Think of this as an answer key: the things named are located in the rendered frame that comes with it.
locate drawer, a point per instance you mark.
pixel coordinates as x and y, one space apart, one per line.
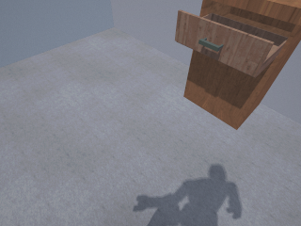
246 48

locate handle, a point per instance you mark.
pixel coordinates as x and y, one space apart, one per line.
210 45

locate cabinet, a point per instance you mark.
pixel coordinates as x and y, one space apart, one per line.
226 93

